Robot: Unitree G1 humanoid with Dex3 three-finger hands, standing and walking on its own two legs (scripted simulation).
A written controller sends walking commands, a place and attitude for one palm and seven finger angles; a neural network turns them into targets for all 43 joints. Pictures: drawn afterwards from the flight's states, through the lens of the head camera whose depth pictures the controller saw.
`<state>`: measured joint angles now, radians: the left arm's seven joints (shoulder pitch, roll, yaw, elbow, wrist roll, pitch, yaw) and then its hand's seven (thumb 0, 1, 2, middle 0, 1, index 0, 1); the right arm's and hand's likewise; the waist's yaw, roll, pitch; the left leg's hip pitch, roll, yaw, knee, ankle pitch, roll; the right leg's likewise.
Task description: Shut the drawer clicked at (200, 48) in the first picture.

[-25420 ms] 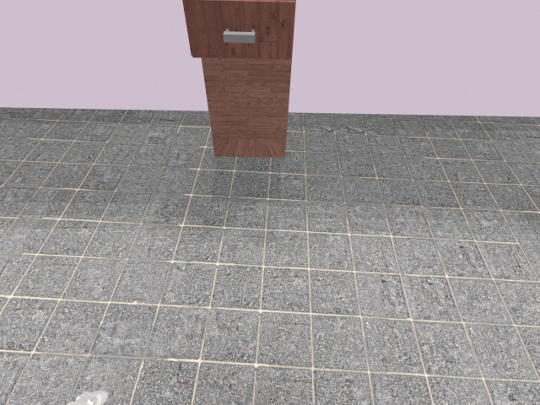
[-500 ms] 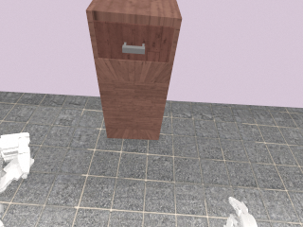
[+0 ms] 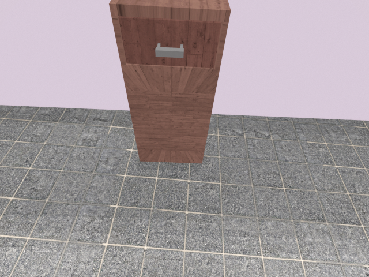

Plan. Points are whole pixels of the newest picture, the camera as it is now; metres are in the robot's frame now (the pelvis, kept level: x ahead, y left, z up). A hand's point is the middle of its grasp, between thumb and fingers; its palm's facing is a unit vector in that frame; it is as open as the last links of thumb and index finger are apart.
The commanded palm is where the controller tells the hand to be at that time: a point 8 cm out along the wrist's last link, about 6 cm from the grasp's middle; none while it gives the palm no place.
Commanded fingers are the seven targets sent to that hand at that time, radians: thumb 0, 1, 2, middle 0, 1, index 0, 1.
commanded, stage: let the arm hang, fingers relaxed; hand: left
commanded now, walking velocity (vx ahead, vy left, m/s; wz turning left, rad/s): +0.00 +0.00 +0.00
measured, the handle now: (170, 49) +0.85 +0.09 +0.05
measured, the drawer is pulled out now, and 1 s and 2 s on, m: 0.00 0.00 0.00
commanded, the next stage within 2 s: look to check the result in 0.82 s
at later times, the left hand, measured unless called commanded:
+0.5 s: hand out of the picture -0.02 +0.17 -0.16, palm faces +0.01 -0.98 -0.19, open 7.0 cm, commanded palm none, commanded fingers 0.00 0.90 0.90 -0.20 -0.30 -0.20 -0.30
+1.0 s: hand out of the picture +0.00 +0.16 -0.16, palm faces +0.01 -0.98 -0.18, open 7.4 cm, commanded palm none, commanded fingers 0.00 0.90 0.90 -0.20 -0.30 -0.20 -0.30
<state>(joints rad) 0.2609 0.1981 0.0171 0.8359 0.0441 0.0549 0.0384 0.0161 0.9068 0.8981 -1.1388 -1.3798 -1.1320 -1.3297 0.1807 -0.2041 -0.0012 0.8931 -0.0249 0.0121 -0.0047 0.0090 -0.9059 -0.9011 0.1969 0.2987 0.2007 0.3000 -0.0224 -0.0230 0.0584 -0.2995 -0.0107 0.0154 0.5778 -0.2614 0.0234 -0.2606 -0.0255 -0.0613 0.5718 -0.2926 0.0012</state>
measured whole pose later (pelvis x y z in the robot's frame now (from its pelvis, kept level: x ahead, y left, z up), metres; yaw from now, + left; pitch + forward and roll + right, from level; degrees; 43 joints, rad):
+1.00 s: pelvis +0.01 -0.01 +0.01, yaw -1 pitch -2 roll +0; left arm 0.28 0.13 0.01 1.15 0.01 0.00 0.03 0.01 0.91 0.90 -0.20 -0.30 -0.20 -0.30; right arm 0.31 -0.12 -0.01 1.14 -0.01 0.01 -0.04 0.00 -0.91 -0.90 0.19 0.30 0.20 0.30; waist -0.01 0.01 0.07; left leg -0.20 0.00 0.03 0.43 -0.19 0.01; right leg -0.17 -0.01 -0.05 0.42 -0.22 -0.01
